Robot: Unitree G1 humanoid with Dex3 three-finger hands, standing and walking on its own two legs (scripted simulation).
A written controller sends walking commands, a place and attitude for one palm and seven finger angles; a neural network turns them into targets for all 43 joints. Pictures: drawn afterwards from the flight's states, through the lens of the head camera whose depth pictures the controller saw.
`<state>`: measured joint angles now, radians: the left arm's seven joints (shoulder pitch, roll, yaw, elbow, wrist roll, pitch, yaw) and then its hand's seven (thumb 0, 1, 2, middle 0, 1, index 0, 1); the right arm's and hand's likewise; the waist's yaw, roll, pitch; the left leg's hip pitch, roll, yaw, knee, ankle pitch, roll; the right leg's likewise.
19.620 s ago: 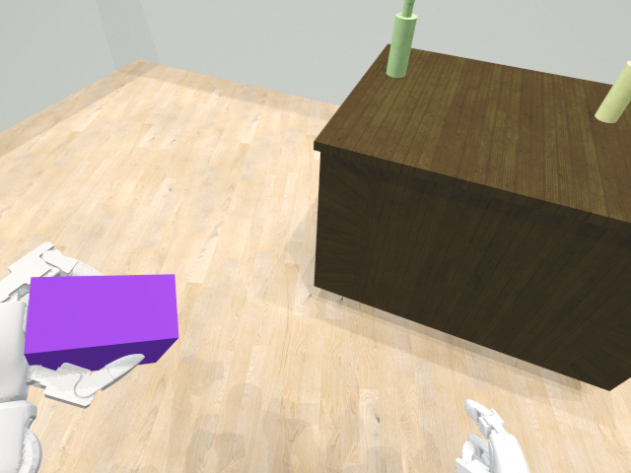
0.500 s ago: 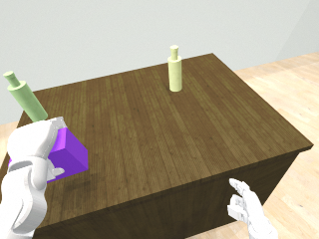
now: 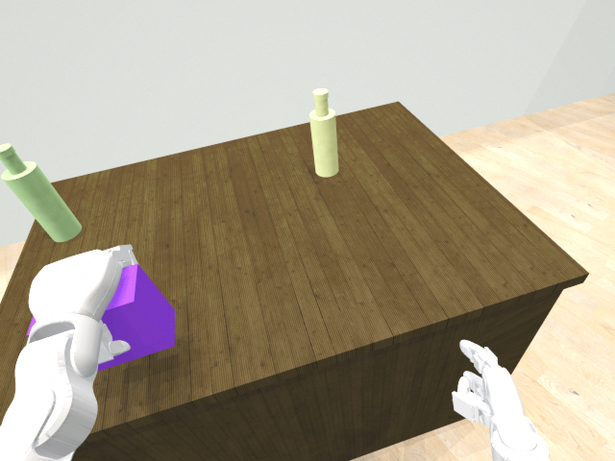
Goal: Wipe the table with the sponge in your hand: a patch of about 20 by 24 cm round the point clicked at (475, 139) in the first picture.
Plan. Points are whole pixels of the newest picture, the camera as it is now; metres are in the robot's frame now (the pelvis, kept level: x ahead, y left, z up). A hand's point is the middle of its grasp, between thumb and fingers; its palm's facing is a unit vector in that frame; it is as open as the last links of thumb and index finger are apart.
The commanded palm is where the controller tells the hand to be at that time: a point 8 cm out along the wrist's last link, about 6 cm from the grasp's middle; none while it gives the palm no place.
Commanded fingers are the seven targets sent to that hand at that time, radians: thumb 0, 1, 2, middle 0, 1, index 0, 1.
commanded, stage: move the sponge above the wiping area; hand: left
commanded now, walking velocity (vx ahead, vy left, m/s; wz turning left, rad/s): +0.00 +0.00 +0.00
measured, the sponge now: (117, 327) +0.23 +0.30 +0.08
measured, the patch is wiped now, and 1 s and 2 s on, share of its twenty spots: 0.00 0.00 0.00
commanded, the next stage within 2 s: none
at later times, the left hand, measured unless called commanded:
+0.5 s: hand (113, 311) +0.24 +0.30 +0.10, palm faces +0.00 -0.08 -1.00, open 9.8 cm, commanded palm +0.21 +0.30 +0.17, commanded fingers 0.00 0.10 1.30 -1.20 -1.60 -1.20 -1.60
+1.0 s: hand (127, 304) +0.25 +0.29 +0.10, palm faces +0.06 -0.08 -1.00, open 9.8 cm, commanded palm +0.21 +0.29 +0.16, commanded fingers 0.00 0.10 1.30 -1.20 -1.60 -1.20 -1.60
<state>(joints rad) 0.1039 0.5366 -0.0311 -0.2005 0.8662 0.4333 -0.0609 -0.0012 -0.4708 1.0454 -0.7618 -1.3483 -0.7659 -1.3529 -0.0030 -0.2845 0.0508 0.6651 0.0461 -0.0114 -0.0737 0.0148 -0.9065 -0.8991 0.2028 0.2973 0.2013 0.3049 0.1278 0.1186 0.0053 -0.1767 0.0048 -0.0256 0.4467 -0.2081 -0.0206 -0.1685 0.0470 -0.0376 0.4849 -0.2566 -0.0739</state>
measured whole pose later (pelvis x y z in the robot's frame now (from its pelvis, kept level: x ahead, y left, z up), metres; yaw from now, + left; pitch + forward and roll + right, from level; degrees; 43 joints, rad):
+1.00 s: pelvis +0.01 +0.02 +0.00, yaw +0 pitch -3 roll +0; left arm 0.07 0.45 -0.13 -0.14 0.94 0.40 0.03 0.00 -0.47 1.05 -0.76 -1.35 -0.77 -1.35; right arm 0.01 -0.24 0.05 0.68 0.04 -0.01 -0.06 0.01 -0.91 -0.90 0.20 0.30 0.20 0.30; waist 0.13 0.09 -0.01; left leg -0.17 -0.02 -0.01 0.42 -0.20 0.01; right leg -0.16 0.02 -0.02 0.45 -0.24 -0.04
